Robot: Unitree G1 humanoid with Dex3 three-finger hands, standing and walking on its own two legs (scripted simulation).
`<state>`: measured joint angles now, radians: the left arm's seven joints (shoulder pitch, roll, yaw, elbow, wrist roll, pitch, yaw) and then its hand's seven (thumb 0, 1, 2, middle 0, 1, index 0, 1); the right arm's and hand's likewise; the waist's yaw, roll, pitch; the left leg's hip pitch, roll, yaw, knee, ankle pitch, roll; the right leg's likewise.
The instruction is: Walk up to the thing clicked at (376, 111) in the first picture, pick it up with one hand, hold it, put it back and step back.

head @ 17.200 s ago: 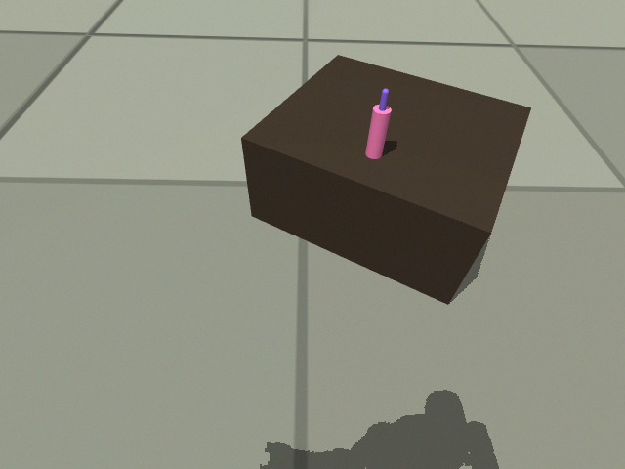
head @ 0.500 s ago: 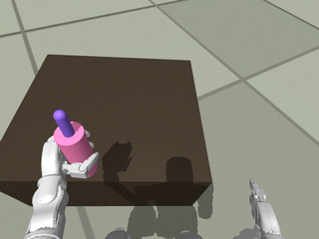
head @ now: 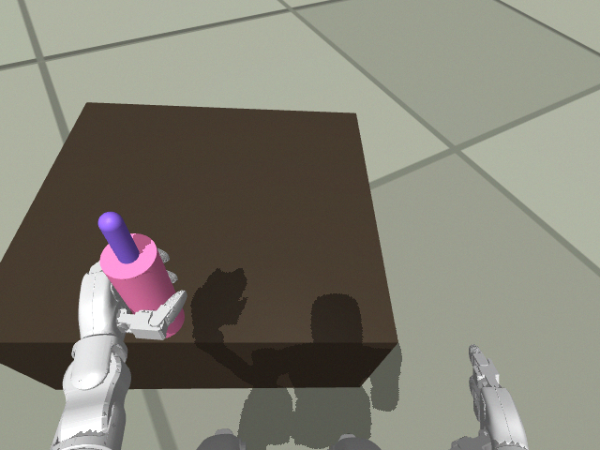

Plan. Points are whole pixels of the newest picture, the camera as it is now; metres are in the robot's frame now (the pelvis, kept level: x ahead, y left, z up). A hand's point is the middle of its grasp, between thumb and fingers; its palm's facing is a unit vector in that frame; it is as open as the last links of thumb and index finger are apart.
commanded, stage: hold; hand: left
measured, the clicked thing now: (142, 279) +0.32 +0.19 +0.06
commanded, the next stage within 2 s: crouch in 0.62 s
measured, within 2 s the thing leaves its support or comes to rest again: neither
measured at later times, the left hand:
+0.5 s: hand (159, 283) +0.32 +0.18 +0.03, palm faces +0.14 -0.99 +0.00, open 8.4 cm
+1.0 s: hand (161, 284) +0.33 +0.18 +0.01, palm faces +0.16 -0.99 +0.03, open 8.3 cm
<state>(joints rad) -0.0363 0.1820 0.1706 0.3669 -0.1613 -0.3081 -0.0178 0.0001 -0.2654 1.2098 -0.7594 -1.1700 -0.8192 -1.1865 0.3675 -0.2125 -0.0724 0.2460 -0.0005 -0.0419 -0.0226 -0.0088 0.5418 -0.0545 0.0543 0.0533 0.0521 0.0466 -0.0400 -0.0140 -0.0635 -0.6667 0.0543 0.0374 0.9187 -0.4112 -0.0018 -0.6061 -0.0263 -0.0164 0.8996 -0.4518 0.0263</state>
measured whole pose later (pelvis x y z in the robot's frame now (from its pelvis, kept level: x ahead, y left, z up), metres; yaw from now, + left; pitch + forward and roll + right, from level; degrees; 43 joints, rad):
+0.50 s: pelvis -0.01 +0.00 +0.00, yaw +0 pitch +8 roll -1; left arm -0.11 0.18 0.16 0.42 -0.16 -0.29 -0.01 0.00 -0.26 1.21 -0.76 -1.17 -0.82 -1.19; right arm 0.36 -0.22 -0.07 0.26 0.00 -0.05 -0.03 -0.01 0.54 -0.05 0.05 0.05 0.05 0.05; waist -0.05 -0.01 -0.06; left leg -0.66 0.05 0.05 0.91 -0.39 0.00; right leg -0.60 -0.03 -0.01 0.89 -0.43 0.03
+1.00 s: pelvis -0.01 +0.00 +0.00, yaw +1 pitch +10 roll -1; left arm -0.17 0.19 0.19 0.55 -0.16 -0.37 -0.02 0.00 -0.25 1.20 -0.78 -1.14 -0.84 -1.15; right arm 0.38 -0.21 -0.04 0.17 -0.01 -0.08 -0.01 -0.01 0.55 -0.05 0.06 0.05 0.05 0.05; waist -0.06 -0.03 -0.07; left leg -0.71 0.05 0.03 0.94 -0.40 0.00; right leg -0.65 -0.03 -0.02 0.93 -0.45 0.02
